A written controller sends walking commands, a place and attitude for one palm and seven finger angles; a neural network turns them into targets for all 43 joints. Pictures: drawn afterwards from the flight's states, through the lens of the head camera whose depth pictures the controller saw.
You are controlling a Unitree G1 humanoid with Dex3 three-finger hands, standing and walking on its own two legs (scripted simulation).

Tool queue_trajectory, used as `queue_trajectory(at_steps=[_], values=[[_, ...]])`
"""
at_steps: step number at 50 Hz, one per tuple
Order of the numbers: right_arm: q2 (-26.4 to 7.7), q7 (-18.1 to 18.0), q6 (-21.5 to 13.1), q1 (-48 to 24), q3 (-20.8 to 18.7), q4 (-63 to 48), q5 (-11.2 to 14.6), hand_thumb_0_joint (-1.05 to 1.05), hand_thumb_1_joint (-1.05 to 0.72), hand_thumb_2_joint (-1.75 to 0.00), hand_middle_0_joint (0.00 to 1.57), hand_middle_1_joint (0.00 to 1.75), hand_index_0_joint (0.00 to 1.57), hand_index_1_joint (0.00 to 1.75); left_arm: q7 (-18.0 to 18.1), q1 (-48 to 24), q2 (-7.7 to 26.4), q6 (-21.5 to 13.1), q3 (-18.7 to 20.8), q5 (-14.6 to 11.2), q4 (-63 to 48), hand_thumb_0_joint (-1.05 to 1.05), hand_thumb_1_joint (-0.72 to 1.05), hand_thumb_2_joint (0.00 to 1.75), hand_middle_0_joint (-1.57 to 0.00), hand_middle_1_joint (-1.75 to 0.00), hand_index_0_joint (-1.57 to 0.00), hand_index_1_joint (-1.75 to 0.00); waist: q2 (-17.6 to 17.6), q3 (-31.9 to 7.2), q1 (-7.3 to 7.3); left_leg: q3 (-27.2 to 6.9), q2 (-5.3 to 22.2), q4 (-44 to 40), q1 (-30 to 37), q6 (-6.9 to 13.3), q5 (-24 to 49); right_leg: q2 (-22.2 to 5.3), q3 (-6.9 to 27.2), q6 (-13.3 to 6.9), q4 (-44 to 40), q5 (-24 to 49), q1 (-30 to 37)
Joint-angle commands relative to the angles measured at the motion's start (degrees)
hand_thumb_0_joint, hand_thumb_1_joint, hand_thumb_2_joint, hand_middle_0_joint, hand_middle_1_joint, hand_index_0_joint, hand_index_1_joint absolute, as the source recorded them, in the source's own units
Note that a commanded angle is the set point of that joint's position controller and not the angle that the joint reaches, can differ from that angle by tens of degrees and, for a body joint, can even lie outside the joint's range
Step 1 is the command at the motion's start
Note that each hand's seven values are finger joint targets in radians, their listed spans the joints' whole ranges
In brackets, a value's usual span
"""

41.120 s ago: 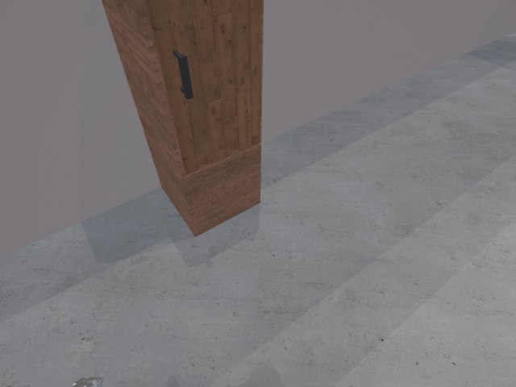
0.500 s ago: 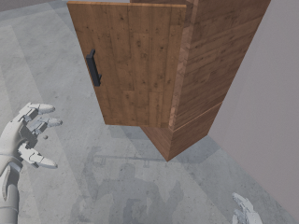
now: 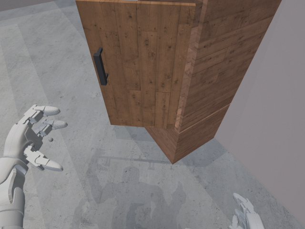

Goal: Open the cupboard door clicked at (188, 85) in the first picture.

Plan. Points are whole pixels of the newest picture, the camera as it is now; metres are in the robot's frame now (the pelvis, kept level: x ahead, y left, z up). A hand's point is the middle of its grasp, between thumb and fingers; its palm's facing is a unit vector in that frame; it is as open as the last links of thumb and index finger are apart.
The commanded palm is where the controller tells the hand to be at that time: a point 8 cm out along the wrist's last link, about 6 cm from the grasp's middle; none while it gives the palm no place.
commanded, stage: move the hooked fingers beside the handle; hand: left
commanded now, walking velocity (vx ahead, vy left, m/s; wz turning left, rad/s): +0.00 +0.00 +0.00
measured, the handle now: (102, 66) +0.61 +0.23 +0.07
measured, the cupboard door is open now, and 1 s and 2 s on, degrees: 52 52 52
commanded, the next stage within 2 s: none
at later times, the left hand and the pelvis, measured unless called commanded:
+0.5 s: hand (65, 110) +0.39 +0.27 +0.09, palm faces -0.02 -1.00 -0.02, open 14.0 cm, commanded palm +0.37 +0.32 +0.08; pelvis +0.00 +0.01 -0.01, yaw -1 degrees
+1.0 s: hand (73, 90) +0.46 +0.28 +0.09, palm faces -0.03 -1.00 -0.01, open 14.0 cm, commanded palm +0.45 +0.33 +0.08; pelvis +0.00 +0.01 -0.02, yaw -1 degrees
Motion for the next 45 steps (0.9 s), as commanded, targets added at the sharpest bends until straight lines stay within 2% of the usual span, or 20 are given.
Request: queue_trajectory(at_steps=[1,5,7,9,10,14,19,21,25,26,27,29,30,32,34,36,39,41,42,45], values=[[-8.2,-1.2,-3.0,-1.7,-3.4,-6.7,0.5,0.00,-0.90,-0.90,0.20,0.30,0.20,0.30,0.4,-23.8,16.0,-3.7,3.1,-0.4,-9.6,0.00,-0.50,0.30,-0.30,-1.20,-0.30,-1.20,3.5,-12.1,-2.36,-2.9,-1.7,-8.2,-2.7,0.1,9.4,1.4,5.4,-0.1,-5.2,1.5,10.7],[-8.6,-1.1,-2.4,-0.5,-3.5,-6.0,0.2,0.00,-0.90,-0.90,0.20,0.30,0.20,0.30,0.1,-26.5,18.5,-4.0,4.1,0.5,-5.1,0.00,-0.50,0.30,-0.30,-1.20,-0.30,-1.20,2.1,-14.0,-2.33,-3.0,-1.5,-7.5,-3.4,0.0,11.5,1.5,5.5,-0.2,-4.3,4.3,11.5],[-8.7,-1.0,-2.0,-0.2,-3.4,-5.9,0.2,0.00,-0.90,-0.90,0.20,0.30,0.20,0.30,-0.1,-28.4,17.9,-4.1,3.3,0.8,-2.3,0.00,-0.50,0.30,-0.30,-1.20,-0.30,-1.20,2.9,-13.9,-2.46,-3.0,-1.6,-7.5,-3.7,-0.1,11.6,1.4,5.2,-0.3,-3.9,4.7,10.6],[-9.2,-0.8,-1.4,0.7,-3.5,-6.0,0.0,0.00,-0.90,-0.90,0.20,0.30,0.20,0.30,-0.4,-29.3,20.9,-4.3,5.8,0.7,0.1,0.00,-0.50,0.30,-0.30,-1.20,-0.30,-1.20,2.3,-15.1,-1.80,-2.9,-1.6,-6.9,-4.6,-0.2,12.7,1.6,5.4,-0.6,-3.1,5.9,11.8],[-9.0,-0.6,-1.2,0.5,-3.5,-6.2,0.2,0.00,-0.90,-0.90,0.20,0.30,0.20,0.30,-0.7,-30.3,20.6,-4.4,4.9,1.0,0.4,0.00,-0.50,0.30,-0.30,-1.20,-0.30,-1.20,4.0,-15.4,-1.93,-2.7,-1.6,-6.9,-4.7,-0.3,13.3,1.5,5.4,-0.5,-2.9,6.8,11.6],[-9.4,-0.1,-0.2,2.2,-3.6,-6.5,-0.1,0.00,-0.90,-0.90,0.20,0.30,0.20,0.30,-0.7,-32.8,20.5,-4.7,4.4,1.5,4.0,0.00,-0.50,0.30,-0.30,-1.20,-0.30,-1.20,2.9,-16.7,-2.11,-2.8,-1.5,-6.4,-5.1,-0.3,15.1,1.9,5.1,-0.7,-1.9,8.9,11.3],[-10.0,0.3,1.4,4.2,-4.0,-6.3,-0.1,0.00,-0.90,-0.90,0.20,0.30,0.20,0.30,-0.5,-37.5,23.8,-5.6,6.0,2.4,7.4,0.00,-0.50,0.30,-0.30,-1.20,-0.30,-1.20,2.9,-18.1,-2.82,-2.5,-1.4,-5.7,-6.7,-0.1,14.7,2.1,5.5,-0.5,-1.3,9.0,10.6],[-9.8,0.4,1.9,5.0,-4.3,-5.9,0.0,0.00,-0.90,-0.90,0.20,0.30,0.20,0.30,-0.6,-40.9,22.7,-6.3,4.1,3.0,6.5,0.00,-0.50,0.30,-0.30,-1.20,-0.30,-1.20,4.9,-20.1,-3.46,-2.6,-1.4,-5.6,-5.2,-0.1,15.6,2.1,5.4,-0.4,-1.2,9.8,9.8],[-10.2,0.6,3.1,6.6,-4.6,-5.2,-0.2,0.00,-0.90,-0.90,0.20,0.30,0.20,0.30,-0.2,-41.7,25.0,-7.1,5.9,3.3,7.8,0.00,-0.50,0.30,-0.30,-1.20,-0.30,-1.20,4.5,-22.2,-3.12,-3.0,-1.1,-5.2,-4.5,-0.3,19.8,2.3,5.1,-0.4,-0.4,13.0,10.2],[-10.0,0.7,3.4,6.9,-4.6,-5.2,-0.2,0.00,-0.90,-0.90,0.20,0.30,0.20,0.30,-0.2,-40.6,23.8,-7.0,5.3,3.4,8.8,0.00,-0.50,0.30,-0.30,-1.20,-0.30,-1.20,5.7,-22.1,-3.09,-2.8,-1.1,-5.2,-4.0,-0.4,20.8,2.3,5.0,-0.5,-0.5,13.4,9.9],[-10.0,0.8,3.7,7.1,-4.6,-5.2,-0.2,0.00,-0.90,-0.90,0.20,0.30,0.20,0.30,0.0,-41.0,22.8,-6.7,4.4,3.4,10.1,0.00,-0.50,0.30,-0.30,-1.20,-0.30,-1.20,3.8,-20.8,-3.70,-2.8,-1.0,-5.3,-4.7,-0.3,19.3,2.4,4.8,-0.2,-0.8,12.4,8.8],[-10.4,0.8,4.4,7.6,-4.5,-4.8,-0.3,0.00,-0.90,-0.90,0.20,0.30,0.20,0.30,0.3,-43.0,24.9,-6.9,6.0,3.4,12.3,0.00,-0.50,0.30,-0.30,-1.20,-0.30,-1.20,1.5,-19.9,-3.88,-2.7,-1.0,-5.2,-6.6,0.1,18.0,2.5,5.1,-0.3,-0.7,12.4,9.5],[-10.6,0.8,4.8,7.8,-4.6,-4.7,-0.3,0.00,-0.90,-0.90,0.20,0.30,0.20,0.30,0.4,-43.3,27.2,-7.0,7.6,4.0,13.2,0.00,-0.50,0.30,-0.30,-1.20,-0.30,-1.20,2.8,-20.7,-3.39,-2.7,-1.0,-5.3,-7.2,0.0,17.9,2.3,5.3,-0.3,-0.6,12.5,10.1],[-10.3,1.0,5.4,8.1,-4.6,-4.8,-0.4,0.00,-0.90,-0.90,0.20,0.30,0.20,0.30,0.5,-45.1,26.6,-7.3,6.5,4.7,13.6,0.00,-0.50,0.30,-0.30,-1.20,-0.30,-1.20,4.5,-21.1,-3.84,-2.3,-1.1,-5.0,-7.1,0.1,17.7,2.3,5.5,-0.2,-0.6,12.6,9.8],[-10.5,0.9,6.1,8.8,-4.6,-4.6,-0.4,0.00,-0.90,-0.90,0.20,0.30,0.20,0.30,0.5,-47.7,27.6,-8.1,6.6,5.0,14.9,0.00,-0.50,0.30,-0.30,-1.20,-0.30,-1.20,3.1,-21.5,-4.59,-2.3,-1.0,-4.4,-7.1,0.3,18.6,2.5,5.5,-0.2,-0.1,13.5,9.5],[-10.5,1.0,6.7,9.2,-4.6,-4.2,-0.5,0.00,-0.90,-0.90,0.20,0.30,0.20,0.30,0.2,-48.6,28.9,-8.5,7.6,5.3,17.9,0.00,-0.50,0.30,-0.30,-1.20,-0.30,-1.20,4.1,-21.8,-4.52,-2.1,-1.0,-4.0,-7.9,0.3,17.4,2.5,5.9,-0.1,-0.2,13.0,9.3],[-10.8,0.9,7.5,9.8,-4.2,-3.8,-0.4,0.00,-0.90,-0.90,0.20,0.30,0.20,0.30,-0.6,-54.3,27.6,-8.9,4.7,6.0,22.5,0.00,-0.50,0.30,-0.30,-1.20,-0.30,-1.20,2.8,-18.8,-6.59,-2.5,-0.8,-3.8,-9.4,0.6,15.0,2.7,5.6,-0.2,-0.1,10.6,6.1],[-11.4,0.7,8.2,10.6,-4.3,-3.0,-0.4,0.00,-0.90,-0.90,0.20,0.30,0.20,0.30,-0.8,-57.8,31.5,-9.0,6.2,7.1,25.2,0.00,-0.50,0.30,-0.30,-1.20,-0.30,-1.20,2.7,-19.9,-7.19,-2.6,-0.8,-3.0,-10.9,0.7,12.7,2.4,6.2,0.2,-0.1,9.0,5.6],[-11.3,0.7,8.4,10.8,-4.1,-3.0,-0.5,0.00,-0.90,-0.90,0.20,0.30,0.20,0.30,-0.9,-59.2,31.0,-9.0,5.0,7.7,26.0,0.00,-0.50,0.30,-0.30,-1.20,-0.30,-1.20,4.0,-20.0,-7.39,-2.8,-0.9,-2.9,-11.0,0.7,12.7,2.4,6.1,0.0,0.1,8.6,4.8],[-11.5,0.8,9.2,12.0,-4.1,-2.6,-0.8,0.00,-0.90,-0.90,0.20,0.30,0.20,0.30,-1.3,-62.6,34.1,-9.8,6.4,8.1,26.6,0.00,-0.50,0.30,-0.30,-1.20,-0.30,-1.20,5.8,-24.4,-7.60,-3.0,-0.8,-1.4,-9.9,0.6,15.4,2.7,6.3,-0.1,1.3,10.6,5.0]])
